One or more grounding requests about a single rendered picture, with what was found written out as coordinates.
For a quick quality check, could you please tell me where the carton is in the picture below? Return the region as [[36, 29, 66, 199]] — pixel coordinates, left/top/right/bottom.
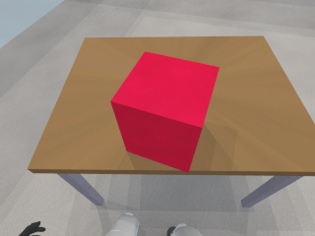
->
[[110, 51, 220, 173]]

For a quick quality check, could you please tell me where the robot right foot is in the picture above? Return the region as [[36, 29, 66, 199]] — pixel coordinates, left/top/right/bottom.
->
[[166, 226, 176, 236]]

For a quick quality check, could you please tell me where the robot left hand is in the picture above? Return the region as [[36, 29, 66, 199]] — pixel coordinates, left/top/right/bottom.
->
[[19, 221, 46, 236]]

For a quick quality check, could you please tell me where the table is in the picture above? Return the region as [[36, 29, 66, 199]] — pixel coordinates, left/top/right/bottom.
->
[[27, 35, 315, 207]]

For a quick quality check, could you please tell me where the robot right shin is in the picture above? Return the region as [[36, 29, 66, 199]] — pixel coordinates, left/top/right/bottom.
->
[[173, 223, 187, 231]]

